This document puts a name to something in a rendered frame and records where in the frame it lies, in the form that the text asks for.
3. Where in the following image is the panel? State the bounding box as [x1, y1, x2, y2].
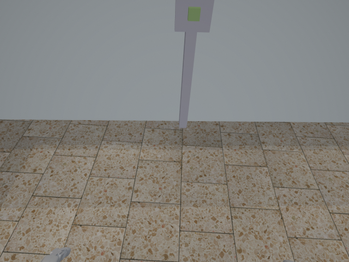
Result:
[174, 0, 214, 128]

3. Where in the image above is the left robot hand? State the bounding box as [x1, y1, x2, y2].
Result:
[41, 247, 71, 262]

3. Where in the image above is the button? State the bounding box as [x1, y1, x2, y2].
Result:
[188, 7, 201, 21]

